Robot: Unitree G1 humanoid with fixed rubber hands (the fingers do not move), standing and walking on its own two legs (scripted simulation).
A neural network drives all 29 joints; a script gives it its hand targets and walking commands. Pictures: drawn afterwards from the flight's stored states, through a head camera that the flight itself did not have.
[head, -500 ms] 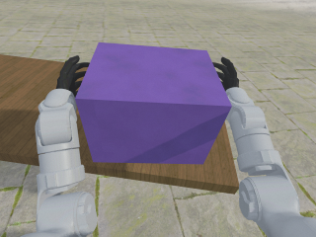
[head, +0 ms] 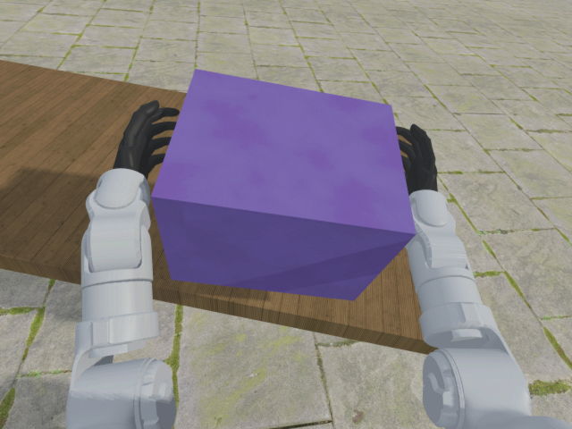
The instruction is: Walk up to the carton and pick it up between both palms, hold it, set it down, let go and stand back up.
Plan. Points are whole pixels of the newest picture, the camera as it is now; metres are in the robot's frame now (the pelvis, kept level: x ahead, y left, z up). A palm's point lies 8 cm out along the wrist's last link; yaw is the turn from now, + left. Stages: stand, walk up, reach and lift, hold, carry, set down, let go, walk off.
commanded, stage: set down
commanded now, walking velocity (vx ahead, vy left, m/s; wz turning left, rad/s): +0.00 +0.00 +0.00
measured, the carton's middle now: (280, 193) +0.40 +0.00 +0.13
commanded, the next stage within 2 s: none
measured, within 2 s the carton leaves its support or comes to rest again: neither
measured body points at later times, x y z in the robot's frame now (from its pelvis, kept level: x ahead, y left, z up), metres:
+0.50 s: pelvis -0.01 +0.00 +0.00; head -0.02 +0.03 +0.45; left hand +0.40 +0.18 +0.18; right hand +0.40 -0.19 +0.17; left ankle -0.01 +0.14 -0.75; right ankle +0.00 -0.13 -0.75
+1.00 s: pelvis +0.01 +0.00 +0.00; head +0.01 +0.02 +0.45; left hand +0.43 +0.17 +0.14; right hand +0.42 -0.20 +0.14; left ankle -0.01 +0.14 -0.75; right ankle +0.00 -0.13 -0.75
